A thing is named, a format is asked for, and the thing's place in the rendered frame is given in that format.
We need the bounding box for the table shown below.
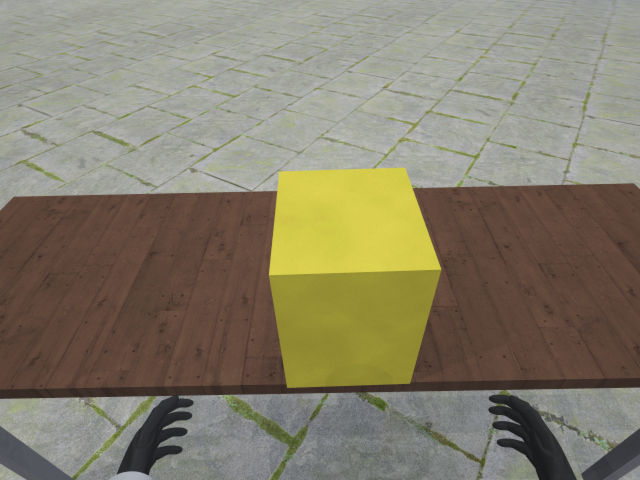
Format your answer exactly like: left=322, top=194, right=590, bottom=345
left=0, top=183, right=640, bottom=480

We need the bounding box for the right robot hand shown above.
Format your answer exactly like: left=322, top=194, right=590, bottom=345
left=489, top=395, right=577, bottom=480

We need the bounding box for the carton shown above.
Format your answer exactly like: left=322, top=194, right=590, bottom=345
left=269, top=168, right=441, bottom=388

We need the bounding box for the left robot hand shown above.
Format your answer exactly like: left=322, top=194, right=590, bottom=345
left=116, top=395, right=194, bottom=476

